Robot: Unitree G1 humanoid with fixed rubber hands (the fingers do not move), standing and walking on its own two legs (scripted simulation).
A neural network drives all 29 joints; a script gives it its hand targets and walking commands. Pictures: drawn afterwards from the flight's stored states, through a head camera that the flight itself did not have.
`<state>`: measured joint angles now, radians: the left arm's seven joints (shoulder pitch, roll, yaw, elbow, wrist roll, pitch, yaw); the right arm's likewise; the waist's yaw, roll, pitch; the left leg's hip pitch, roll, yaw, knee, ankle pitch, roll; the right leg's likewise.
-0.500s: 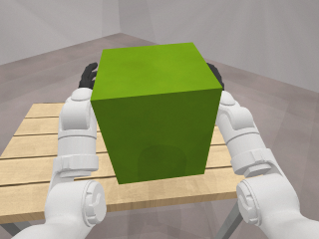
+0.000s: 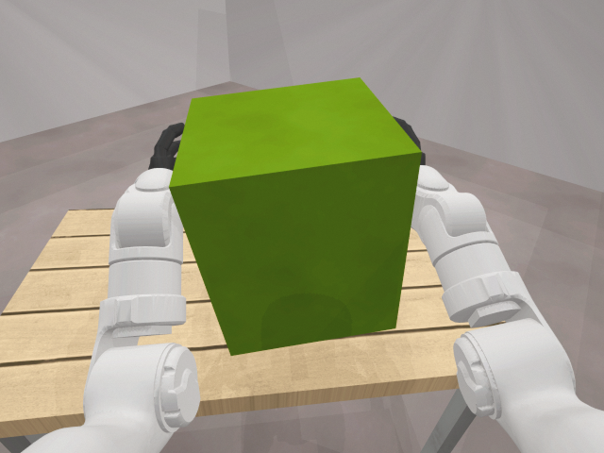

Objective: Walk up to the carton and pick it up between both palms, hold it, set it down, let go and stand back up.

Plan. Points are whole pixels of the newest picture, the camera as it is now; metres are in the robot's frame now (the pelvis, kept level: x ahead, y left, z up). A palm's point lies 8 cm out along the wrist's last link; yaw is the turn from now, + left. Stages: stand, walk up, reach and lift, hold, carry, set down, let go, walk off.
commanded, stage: hold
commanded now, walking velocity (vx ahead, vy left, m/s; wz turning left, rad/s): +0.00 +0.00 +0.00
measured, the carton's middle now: (295, 215) +0.34 +0.00 +0.21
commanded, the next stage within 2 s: set down in 1.34 s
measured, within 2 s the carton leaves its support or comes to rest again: neither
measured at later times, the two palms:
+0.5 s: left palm (168, 177) +0.37 +0.15 +0.25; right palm (410, 171) +0.38 -0.15 +0.26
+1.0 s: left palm (166, 173) +0.37 +0.16 +0.25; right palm (410, 169) +0.37 -0.15 +0.26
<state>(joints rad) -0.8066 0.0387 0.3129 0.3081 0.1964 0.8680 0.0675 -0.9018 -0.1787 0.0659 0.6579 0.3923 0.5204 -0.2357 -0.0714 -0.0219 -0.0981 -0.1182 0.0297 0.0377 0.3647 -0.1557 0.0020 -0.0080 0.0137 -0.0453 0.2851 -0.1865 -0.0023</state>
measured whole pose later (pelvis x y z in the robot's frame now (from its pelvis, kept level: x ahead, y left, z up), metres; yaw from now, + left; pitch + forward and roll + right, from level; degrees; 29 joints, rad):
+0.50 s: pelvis +0.00 +0.00 +0.00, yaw +0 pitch -4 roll -1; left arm -0.82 0.04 0.33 0.31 0.19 0.88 0.06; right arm -0.91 -0.19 0.07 0.64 0.41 0.56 -0.26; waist -0.07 -0.01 -0.11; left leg -0.13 0.03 0.03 0.37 -0.16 0.00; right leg -0.01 0.02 -0.05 0.28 -0.19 -0.01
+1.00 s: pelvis +0.00 +0.00 +0.00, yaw +0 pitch -4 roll -1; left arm -0.86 0.06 0.33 0.36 0.19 0.87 0.06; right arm -0.94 -0.17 0.05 0.68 0.40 0.56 -0.26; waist -0.07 -0.02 -0.12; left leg -0.14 0.03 0.03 0.36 -0.15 -0.01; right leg -0.03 0.02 -0.05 0.29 -0.18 -0.01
